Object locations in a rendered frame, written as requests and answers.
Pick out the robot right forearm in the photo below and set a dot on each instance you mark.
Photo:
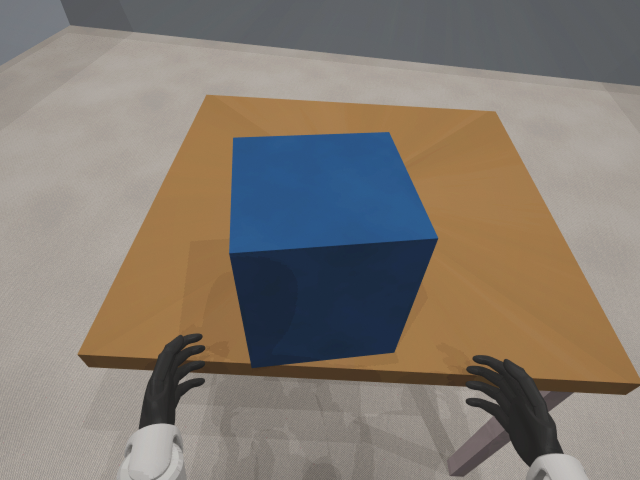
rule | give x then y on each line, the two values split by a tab
556	466

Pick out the left robot hand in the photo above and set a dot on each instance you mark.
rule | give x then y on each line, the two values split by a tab
163	392

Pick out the right robot hand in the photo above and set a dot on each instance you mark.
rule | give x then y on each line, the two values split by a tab
522	411

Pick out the table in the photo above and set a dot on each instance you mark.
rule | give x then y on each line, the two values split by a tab
501	281

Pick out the robot left forearm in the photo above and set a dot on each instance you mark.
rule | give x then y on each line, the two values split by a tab
154	452

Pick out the carton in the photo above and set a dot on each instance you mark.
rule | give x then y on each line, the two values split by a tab
329	244

